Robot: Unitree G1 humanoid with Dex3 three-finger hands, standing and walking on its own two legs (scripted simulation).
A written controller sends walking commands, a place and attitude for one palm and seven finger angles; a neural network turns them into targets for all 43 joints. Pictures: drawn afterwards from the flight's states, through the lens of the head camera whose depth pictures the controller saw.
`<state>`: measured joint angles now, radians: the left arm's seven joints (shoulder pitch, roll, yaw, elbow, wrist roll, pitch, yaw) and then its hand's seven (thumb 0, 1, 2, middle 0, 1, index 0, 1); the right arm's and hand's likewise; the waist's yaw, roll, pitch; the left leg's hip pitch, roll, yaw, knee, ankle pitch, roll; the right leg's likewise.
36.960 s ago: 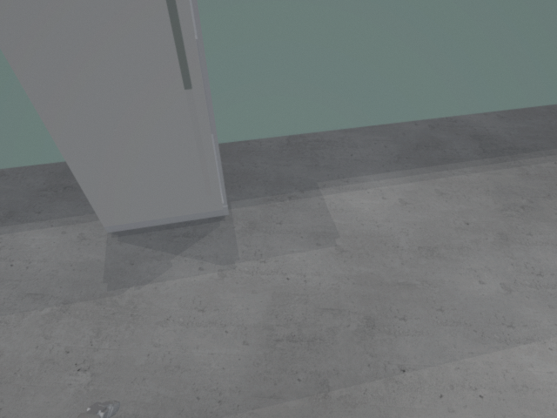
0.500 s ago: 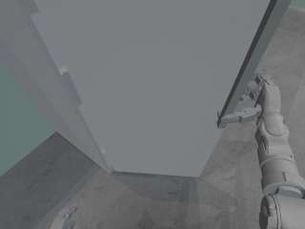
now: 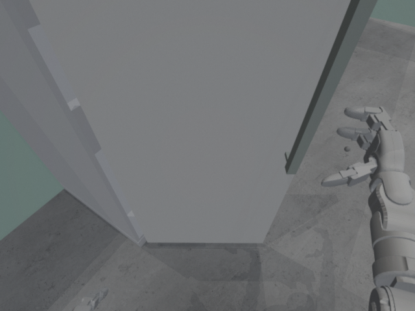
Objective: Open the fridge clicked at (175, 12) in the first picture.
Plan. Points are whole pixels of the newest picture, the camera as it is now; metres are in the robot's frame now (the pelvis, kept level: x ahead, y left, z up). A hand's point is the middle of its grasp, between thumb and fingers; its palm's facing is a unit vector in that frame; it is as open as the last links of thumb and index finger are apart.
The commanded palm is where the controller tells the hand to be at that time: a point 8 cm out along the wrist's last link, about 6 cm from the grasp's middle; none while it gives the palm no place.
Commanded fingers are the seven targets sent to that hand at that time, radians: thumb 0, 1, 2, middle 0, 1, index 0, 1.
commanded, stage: slip the hand off the handle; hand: right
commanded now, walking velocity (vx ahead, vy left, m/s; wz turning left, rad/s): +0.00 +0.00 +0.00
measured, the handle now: (317, 94) +0.48 -0.17 +0.18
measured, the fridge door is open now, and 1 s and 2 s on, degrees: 56 56 56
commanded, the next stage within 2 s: draw the hand back to the body in 1.32 s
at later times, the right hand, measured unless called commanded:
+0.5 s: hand (358, 170) +0.36 -0.24 +0.12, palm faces +0.07 +0.99 -0.11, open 14.7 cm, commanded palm +0.32 -0.28 +0.13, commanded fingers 0.00 0.55 -0.20 0.25 1.15 0.25 1.15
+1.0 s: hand (354, 212) +0.27 -0.20 +0.12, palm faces +0.12 +0.98 -0.15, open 14.7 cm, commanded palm +0.25 -0.25 +0.13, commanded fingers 0.00 0.55 -0.20 0.25 1.15 0.25 1.15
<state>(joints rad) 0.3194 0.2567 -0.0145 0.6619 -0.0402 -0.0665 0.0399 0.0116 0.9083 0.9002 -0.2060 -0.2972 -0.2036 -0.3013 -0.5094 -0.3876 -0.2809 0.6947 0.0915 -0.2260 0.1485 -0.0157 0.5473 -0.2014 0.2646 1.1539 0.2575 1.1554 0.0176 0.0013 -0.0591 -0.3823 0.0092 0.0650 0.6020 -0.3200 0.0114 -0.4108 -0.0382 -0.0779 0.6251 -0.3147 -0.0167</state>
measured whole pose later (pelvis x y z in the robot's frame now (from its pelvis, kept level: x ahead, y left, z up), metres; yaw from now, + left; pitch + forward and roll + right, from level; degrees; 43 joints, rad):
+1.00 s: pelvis -0.02 +0.00 +0.00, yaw -1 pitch +0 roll +1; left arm 0.23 0.24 -0.05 0.60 -0.04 -0.16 0.06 0.01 0.91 0.90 -0.21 -0.30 -0.20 -0.30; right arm -0.02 -0.28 -0.16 0.09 0.15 -0.08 0.12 -0.02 0.55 -0.20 0.25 1.15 0.25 1.15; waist -0.04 -0.03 -0.06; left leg -0.29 0.02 0.09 0.61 -0.32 0.02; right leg -0.33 -0.03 -0.05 0.63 -0.30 -0.01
